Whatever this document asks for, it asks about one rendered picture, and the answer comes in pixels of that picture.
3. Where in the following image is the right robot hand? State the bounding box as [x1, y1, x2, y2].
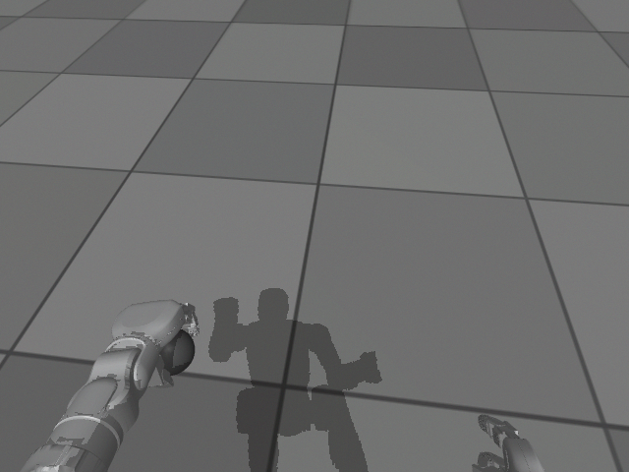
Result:
[472, 415, 545, 472]

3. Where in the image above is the ball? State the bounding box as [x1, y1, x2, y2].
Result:
[159, 329, 195, 376]

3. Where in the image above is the left robot arm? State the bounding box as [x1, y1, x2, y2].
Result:
[20, 334, 159, 472]

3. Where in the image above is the left robot hand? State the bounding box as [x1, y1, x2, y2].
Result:
[112, 300, 200, 388]

